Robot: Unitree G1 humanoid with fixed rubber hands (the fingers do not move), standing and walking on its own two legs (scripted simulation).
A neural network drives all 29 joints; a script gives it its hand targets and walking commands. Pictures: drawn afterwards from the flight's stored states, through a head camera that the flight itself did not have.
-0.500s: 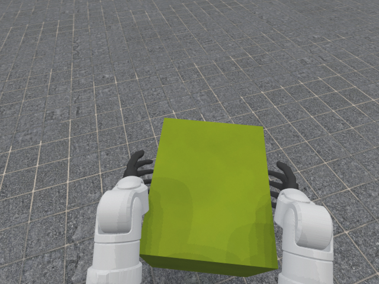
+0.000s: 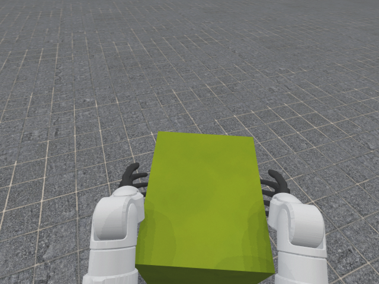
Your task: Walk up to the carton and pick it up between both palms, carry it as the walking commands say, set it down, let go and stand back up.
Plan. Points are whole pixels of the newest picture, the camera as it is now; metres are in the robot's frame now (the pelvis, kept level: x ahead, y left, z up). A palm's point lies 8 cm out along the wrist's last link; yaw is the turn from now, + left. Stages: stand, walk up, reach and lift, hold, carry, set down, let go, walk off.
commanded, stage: carry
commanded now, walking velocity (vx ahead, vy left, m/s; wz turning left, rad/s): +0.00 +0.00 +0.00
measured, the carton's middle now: (201, 210) +0.31 +0.00 +0.00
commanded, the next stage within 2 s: hold in 2.00 s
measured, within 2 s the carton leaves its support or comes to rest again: neither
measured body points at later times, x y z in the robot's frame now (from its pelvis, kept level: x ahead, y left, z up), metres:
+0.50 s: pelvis -0.02 +0.02 +0.00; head -0.05 +0.02 +0.45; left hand +0.27 +0.17 +0.08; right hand +0.27 -0.13 +0.08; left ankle +0.02 +0.11 -0.73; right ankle +0.10 -0.06 -0.73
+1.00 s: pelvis +0.01 +0.04 +0.00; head +0.00 +0.05 +0.45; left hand +0.31 +0.19 +0.08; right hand +0.30 -0.12 +0.08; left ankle +0.02 +0.11 -0.73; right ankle +0.10 -0.06 -0.73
